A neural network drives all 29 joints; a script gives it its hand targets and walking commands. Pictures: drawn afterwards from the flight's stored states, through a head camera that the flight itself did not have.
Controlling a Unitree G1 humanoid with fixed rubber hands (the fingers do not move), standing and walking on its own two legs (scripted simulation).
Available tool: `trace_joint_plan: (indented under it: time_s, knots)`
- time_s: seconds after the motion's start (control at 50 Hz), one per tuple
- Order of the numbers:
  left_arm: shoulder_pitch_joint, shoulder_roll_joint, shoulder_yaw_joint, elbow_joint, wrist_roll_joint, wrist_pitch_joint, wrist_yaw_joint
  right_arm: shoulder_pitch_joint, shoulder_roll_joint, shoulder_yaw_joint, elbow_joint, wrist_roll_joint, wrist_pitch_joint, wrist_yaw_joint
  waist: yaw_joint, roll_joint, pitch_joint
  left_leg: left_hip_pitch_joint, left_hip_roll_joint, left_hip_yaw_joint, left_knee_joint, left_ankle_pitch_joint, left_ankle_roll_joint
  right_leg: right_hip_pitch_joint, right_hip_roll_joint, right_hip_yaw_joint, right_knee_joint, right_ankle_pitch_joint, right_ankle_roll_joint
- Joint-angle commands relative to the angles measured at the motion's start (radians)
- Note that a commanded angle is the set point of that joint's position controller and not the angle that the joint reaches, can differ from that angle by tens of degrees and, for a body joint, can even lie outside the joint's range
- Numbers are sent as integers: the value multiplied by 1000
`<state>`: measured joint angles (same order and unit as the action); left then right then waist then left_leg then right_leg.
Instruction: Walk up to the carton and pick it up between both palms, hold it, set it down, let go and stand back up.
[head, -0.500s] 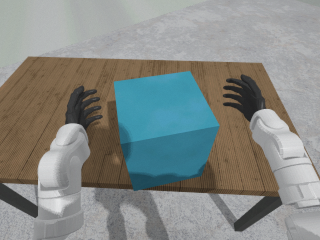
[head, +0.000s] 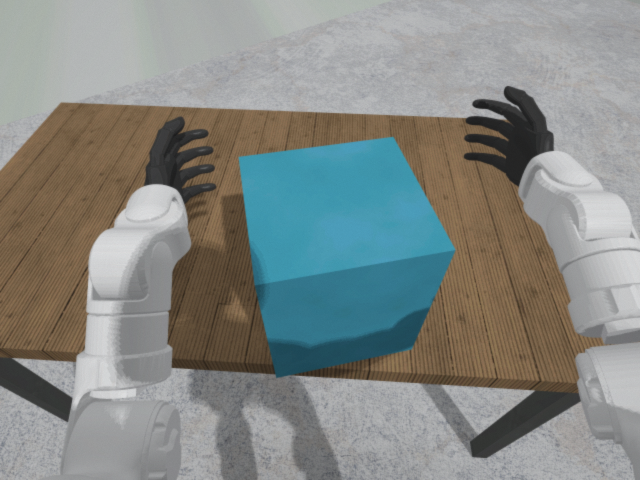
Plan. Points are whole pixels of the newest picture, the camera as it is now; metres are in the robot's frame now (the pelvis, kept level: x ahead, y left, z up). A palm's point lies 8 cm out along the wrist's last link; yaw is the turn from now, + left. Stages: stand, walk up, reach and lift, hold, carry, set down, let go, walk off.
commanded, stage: reach and lift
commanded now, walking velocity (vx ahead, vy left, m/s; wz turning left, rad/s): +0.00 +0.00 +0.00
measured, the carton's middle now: (332, 261) +0.39 +0.04 +0.03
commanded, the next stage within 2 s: none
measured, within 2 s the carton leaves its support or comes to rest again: neither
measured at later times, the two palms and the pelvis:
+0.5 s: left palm (185, 250) +0.34 +0.23 +0.08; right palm (477, 209) +0.44 -0.14 +0.11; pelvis +0.00 +0.00 +0.00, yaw +1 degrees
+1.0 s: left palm (203, 252) +0.35 +0.21 +0.06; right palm (463, 214) +0.45 -0.13 +0.09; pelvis +0.00 -0.01 +0.00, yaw +0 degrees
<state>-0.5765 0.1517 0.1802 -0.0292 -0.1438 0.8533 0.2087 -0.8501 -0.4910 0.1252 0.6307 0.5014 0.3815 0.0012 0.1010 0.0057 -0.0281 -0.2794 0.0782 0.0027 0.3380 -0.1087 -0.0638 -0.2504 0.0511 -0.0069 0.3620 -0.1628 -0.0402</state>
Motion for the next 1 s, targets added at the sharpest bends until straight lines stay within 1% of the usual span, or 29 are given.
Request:
trace_joint_plan:
  time_s: [0.0, 0.04, 0.1, 0.18, 0.22, 0.26, 0.28, 0.32, 0.34, 0.36, 0.4, 0.42, 0.44, 0.46, 0.5, 0.54, 0.58, 0.6, 0.64, 0.66, 0.7, 0.72, 0.74, 0.76, 0.8, 0.82, 0.84, 0.92, 0.98]
  knots:
    - [-480, 147, 43, -36, 4, -78, 23, -570, -186, -89, -84, -18, -41, 28, 53, -69, -486, 161, -65, 18, -4, 73, 43, 103, -7, 27, -40, 106, 71]
    - [-490, 165, 43, 16, 1, -102, 31, -576, -178, -74, -15, -18, -45, 43, 59, -76, -489, 139, -65, 23, -5, 60, 44, 103, -6, 38, -50, 78, 65]
    - [-490, 137, 31, 109, 15, -142, 26, -577, -153, -41, 36, -12, -67, 65, 74, -60, -514, 137, -63, 23, 17, 128, 39, 122, -5, 38, -33, 156, 68]
    - [-403, 98, 5, 87, 36, -184, 5, -501, -158, -55, 75, -22, -108, 69, 27, -29, -556, 213, -73, 20, 43, 284, 20, 150, 23, 2, -23, 315, 70]
    - [-346, 82, 0, 45, 47, -210, -7, -448, -138, -67, 3, -39, -134, 62, 26, -49, -599, 251, -82, 27, 47, 322, 15, 189, 23, -2, -23, 398, 71]
    - [-340, 81, 18, 11, 64, -242, -30, -437, -116, -91, -36, -69, -159, 42, 7, -69, -608, 213, -96, 28, 47, 341, 29, 250, 12, 10, 3, 530, 90]
    - [-320, 77, -2, 46, 73, -257, -42, -430, -108, -81, -27, -78, -169, 35, -10, -70, -574, 178, -101, 26, 35, 303, 28, 273, 1, 18, 9, 543, 99]
    - [-321, 49, -1, 36, 83, -296, -45, -413, -95, -140, -26, -129, -194, 30, -37, -80, -557, 178, -95, 19, 23, 260, 33, 239, 5, 5, 7, 475, 97]
    - [-289, 24, -11, 85, 93, -322, -46, -379, -58, -120, 14, -133, -204, 33, -4, -55, -510, 179, -89, 29, 24, 232, 37, 193, -4, 12, -4, 399, 86]
    - [-328, 14, -30, 38, 88, -352, -44, -377, -50, -146, 34, -156, -219, 39, -32, -40, -520, 201, -91, 21, 19, 231, 31, 165, 5, 4, -20, 342, 76]
    - [-362, -6, -33, 49, 98, -402, -28, -392, -21, -150, -5, -180, -252, 43, 9, -17, -558, 204, -84, 32, 17, 189, 21, 122, 7, -4, -38, 225, 63]
    - [-359, -24, -45, 89, 100, -429, -21, -390, -16, -161, 11, -203, -269, 44, 1, -9, -561, 207, -78, 31, 23, 191, 20, 100, 8, -12, -36, 200, 58]
    - [-360, -18, -44, 81, 103, -457, -11, -398, -14, -158, -9, -211, -289, 45, 31, -8, -589, 209, -81, 41, 26, 201, 21, 106, 6, -4, -40, 184, 58]
    - [-362, -11, -44, 62, 104, -486, 2, -402, -22, -172, -57, -216, -315, 46, 26, 1, -626, 214, -87, 38, 40, 207, 22, 91, 9, -10, -27, 182, 54]
    - [-339, -33, -63, 118, 110, -536, 15, -386, -7, -176, -28, -234, -346, 42, 15, -10, -626, 202, -82, 34, 55, 224, 18, 58, 16, -12, -17, 180, 51]
    - [-345, -40, -53, 187, 124, -569, 22, -389, 0, -168, 39, -244, -367, 36, 33, -2, -604, 173, -78, 39, 63, 175, 21, 34, 11, -9, -20, 131, 51]
    - [-339, -53, -30, 231, 145, -589, 22, -388, 21, -155, 57, -246, -378, 31, 44, -26, -618, 127, -74, 41, 60, 172, 29, 66, 5, 7, -11, 147, 57]
    - [-337, -55, -38, 246, 146, -595, 19, -384, 11, -156, 98, -244, -380, 24, 31, -20, -619, 120, -78, 40, 62, 164, 29, 68, 6, 5, -10, 166, 57]
    - [-312, -62, -14, 281, 167, -602, 16, -382, 19, -114, 108, -225, -390, 16, 47, -36, -621, 108, -78, 42, 71, 216, 30, 114, 4, 9, 11, 251, 66]
    - [-315, -55, -9, 277, 156, -608, 11, -383, 16, -117, 109, -227, -395, 8, 46, -62, -637, 102, -75, 40, 72, 242, 28, 133, 6, 6, 4, 286, 73]
    - [-325, -70, -7, 296, 168, -620, 2, -405, 32, -96, 124, -214, -402, 0, 45, -71, -612, 96, -77, 36, 58, 235, 30, 141, 10, 8, 1, 281, 80]
    - [-313, -67, 5, 258, 174, -628, 1, -401, 34, -90, 86, -210, -413, -3, 54, -80, -654, 114, -75, 41, 66, 264, 32, 165, 9, 7, 8, 334, 81]
    - [-295, -68, 5, 287, 182, -632, -1, -388, 27, -88, 111, -200, -417, -7, 46, -79, -631, 98, -79, 39, 64, 283, 28, 183, 6, 11, 15, 362, 80]
    - [-304, -59, 9, 303, 178, -639, -4, -389, 23, -95, 61, -205, -426, -11, 44, -106, -641, 99, -86, 47, 60, 253, 32, 179, 15, 8, 3, 334, 79]
    - [-303, -86, 16, 313, 192, -653, -11, -390, 60, -82, 105, -197, -422, -9, 61, -104, -616, 87, -80, 44, 41, 220, 34, 169, 5, 15, -6, 305, 82]
    - [-300, -101, 4, 305, 188, -659, -12, -394, 59, -78, 91, -210, -429, -8, 50, -111, -629, 100, -79, 39, 48, 240, 40, 172, 9, 13, -1, 319, 80]
    - [-313, -79, 40, 356, 205, -664, -21, -393, 74, -81, 118, -211, -426, -10, 60, -126, -584, 71, -79, 46, 39, 192, 49, 172, -7, 31, -13, 305, 81]
    - [-373, -120, 17, 361, 206, -707, -14, -398, 91, -117, 200, -242, -428, 2, 51, -78, -584, 88, -69, 48, 21, 158, 33, 118, 3, 14, -28, 167, 65]
    - [-375, -139, 8, 333, 207, -736, 4, -395, 127, -121, 162, -253, -455, 2, 63, -61, -650, 119, -74, 62, 44, 224, 19, 124, 0, 15, -29, 206, 54]
